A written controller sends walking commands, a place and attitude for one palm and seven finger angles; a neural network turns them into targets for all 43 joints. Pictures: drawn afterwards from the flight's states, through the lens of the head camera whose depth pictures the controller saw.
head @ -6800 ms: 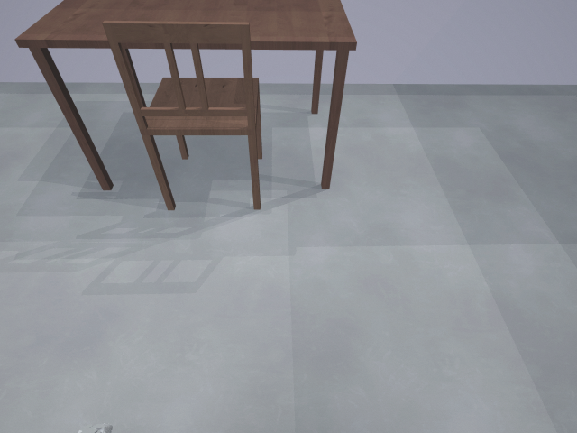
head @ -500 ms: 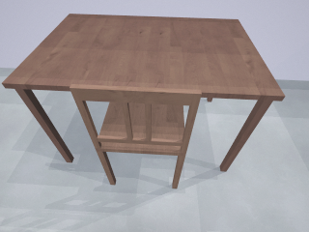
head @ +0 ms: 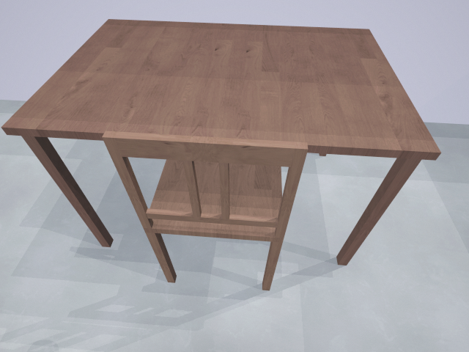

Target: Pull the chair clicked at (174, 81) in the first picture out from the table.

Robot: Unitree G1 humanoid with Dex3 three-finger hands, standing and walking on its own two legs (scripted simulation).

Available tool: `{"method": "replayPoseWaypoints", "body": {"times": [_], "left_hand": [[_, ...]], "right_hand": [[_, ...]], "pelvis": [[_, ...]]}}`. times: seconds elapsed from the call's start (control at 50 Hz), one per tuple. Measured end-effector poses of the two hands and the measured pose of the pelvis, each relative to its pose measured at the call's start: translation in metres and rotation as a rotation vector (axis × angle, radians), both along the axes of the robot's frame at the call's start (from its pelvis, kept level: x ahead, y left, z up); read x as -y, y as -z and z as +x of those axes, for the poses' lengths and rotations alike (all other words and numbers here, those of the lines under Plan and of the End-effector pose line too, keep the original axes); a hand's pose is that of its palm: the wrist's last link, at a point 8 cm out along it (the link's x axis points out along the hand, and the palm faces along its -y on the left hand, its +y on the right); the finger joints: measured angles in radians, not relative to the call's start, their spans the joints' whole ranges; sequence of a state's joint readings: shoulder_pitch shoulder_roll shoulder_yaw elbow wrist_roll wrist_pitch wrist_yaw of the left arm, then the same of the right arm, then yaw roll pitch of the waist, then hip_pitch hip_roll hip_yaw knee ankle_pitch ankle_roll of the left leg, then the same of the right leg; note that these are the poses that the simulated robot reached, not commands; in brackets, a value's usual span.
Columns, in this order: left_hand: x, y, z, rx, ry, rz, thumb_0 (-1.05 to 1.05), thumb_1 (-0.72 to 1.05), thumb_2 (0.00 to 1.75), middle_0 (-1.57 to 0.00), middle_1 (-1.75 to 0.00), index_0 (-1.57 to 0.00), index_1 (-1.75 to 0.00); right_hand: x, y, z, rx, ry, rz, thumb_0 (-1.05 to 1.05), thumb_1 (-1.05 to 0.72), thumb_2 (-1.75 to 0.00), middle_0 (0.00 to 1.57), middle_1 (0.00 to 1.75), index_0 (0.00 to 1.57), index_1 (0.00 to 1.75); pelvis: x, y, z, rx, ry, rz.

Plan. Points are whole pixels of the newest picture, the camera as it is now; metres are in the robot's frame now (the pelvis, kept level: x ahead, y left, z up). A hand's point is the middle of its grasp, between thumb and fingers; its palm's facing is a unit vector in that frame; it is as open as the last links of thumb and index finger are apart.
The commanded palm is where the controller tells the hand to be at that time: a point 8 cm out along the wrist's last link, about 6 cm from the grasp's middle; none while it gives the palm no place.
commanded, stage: look again from close up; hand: left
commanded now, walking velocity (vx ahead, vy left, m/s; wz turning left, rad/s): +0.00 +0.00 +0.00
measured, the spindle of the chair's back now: (193, 189) +0.52 +0.14 -0.11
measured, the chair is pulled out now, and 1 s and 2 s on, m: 0.00 0.00 0.00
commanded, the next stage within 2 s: shuffle to correct the standing spot in 1.02 s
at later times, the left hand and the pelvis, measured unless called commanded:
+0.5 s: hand out of the picture +0.03 +0.22 -0.18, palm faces +0.00 -0.98 -0.21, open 7.4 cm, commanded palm none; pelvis +0.01 +0.04 -0.01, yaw -1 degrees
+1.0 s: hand out of the picture -0.01 +0.23 -0.18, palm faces +0.00 -0.98 -0.18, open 7.4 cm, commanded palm none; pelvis +0.01 +0.06 +0.00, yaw -1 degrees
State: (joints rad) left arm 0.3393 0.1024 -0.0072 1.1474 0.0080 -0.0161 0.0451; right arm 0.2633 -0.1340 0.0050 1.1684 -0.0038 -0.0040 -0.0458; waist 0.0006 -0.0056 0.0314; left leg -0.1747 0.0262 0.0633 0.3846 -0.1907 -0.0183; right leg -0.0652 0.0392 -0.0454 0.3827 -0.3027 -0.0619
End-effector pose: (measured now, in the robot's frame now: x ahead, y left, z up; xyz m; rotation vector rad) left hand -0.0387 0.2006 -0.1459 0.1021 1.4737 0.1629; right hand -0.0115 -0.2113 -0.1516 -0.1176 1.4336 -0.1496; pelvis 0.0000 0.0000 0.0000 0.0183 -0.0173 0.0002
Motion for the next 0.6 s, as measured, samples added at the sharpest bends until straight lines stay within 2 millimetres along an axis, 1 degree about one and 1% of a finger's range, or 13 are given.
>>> {"method": "replayPoseWaypoints", "body": {"times": [0.08, 0.16, 0.24, 0.32, 0.4, 0.46, 0.52, 0.6], "left_hand": [[-0.001, 0.000, 0.005, 0.007, 0.007, 0.010, 0.00, 0.91, 0.90, -0.20, -0.30, -0.20, -0.30], [-0.008, 0.001, 0.010, 0.037, 0.039, 0.018, 0.00, 0.91, 0.90, -0.20, -0.30, -0.20, -0.30], [-0.023, 0.008, 0.021, 0.059, 0.055, 0.018, 0.01, 0.91, 0.90, -0.20, -0.30, -0.20, -0.30], [-0.039, 0.009, 0.039, 0.099, 0.060, 0.027, 0.01, 0.91, 0.90, -0.20, -0.30, -0.20, -0.30], [-0.053, 0.008, 0.055, 0.140, 0.069, 0.037, 0.01, 0.91, 0.90, -0.20, -0.30, -0.20, -0.30], [-0.063, 0.006, 0.063, 0.157, 0.075, 0.043, 0.01, 0.91, 0.90, -0.20, -0.30, -0.20, -0.30], [-0.071, 0.005, 0.067, 0.159, 0.080, 0.047, 0.01, 0.91, 0.90, -0.20, -0.30, -0.20, -0.30], [-0.079, 0.005, 0.066, 0.145, 0.083, 0.049, 0.01, 0.91, 0.90, -0.20, -0.30, -0.20, -0.30]], "right_hand": [[0.004, 0.000, 0.007, 0.004, -0.009, -0.004, 0.01, -0.92, -0.90, 0.20, 0.30, 0.20, 0.30], [0.008, 0.002, 0.019, 0.053, -0.007, -0.016, 0.01, -0.93, -0.90, 0.20, 0.30, 0.20, 0.30], [0.002, 0.001, 0.032, 0.115, -0.004, -0.036, 0.01, -0.93, -0.90, 0.20, 0.30, 0.19, 0.30], [-0.007, -0.001, 0.040, 0.141, -0.018, -0.045, 0.00, -0.93, -0.90, 0.20, 0.30, 0.19, 0.30], [-0.016, -0.003, 0.043, 0.145, -0.034, -0.045, 0.00, -0.94, -0.90, 0.20, 0.30, 0.20, 0.30], [-0.022, -0.004, 0.043, 0.140, -0.042, -0.045, 0.00, -0.94, -0.90, 0.20, 0.30, 0.20, 0.30], [-0.026, -0.005, 0.041, 0.131, -0.044, -0.045, 0.00, -0.93, -0.90, 0.20, 0.30, 0.20, 0.30], [-0.032, -0.006, 0.037, 0.114, -0.043, -0.044, 0.00, -0.93, -0.90, 0.20, 0.30, 0.20, 0.30]], "pelvis": [[0.001, 0.001, 0.003, -0.006, 0.000, -0.005], [-0.005, 0.005, 0.001, -0.021, 0.010, -0.031], [-0.014, 0.011, 0.004, -0.015, 0.008, -0.039], [-0.024, 0.010, 0.006, -0.007, 0.013, -0.027], [-0.032, 0.009, 0.006, -0.007, 0.013, -0.022], [-0.038, 0.009, 0.006, -0.009, 0.012, -0.020], [-0.043, 0.008, 0.006, -0.011, 0.013, -0.017], [-0.048, 0.007, 0.008, -0.012, 0.015, -0.015]]}}
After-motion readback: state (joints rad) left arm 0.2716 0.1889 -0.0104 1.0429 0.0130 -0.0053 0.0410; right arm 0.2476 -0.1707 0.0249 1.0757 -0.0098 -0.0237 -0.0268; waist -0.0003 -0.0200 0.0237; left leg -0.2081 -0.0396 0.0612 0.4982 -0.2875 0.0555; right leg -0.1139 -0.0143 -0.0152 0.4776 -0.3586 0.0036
